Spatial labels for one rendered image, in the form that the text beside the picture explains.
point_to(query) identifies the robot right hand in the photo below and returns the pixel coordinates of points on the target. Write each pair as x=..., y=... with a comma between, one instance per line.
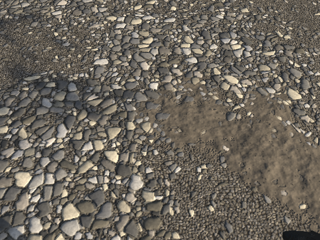
x=300, y=235

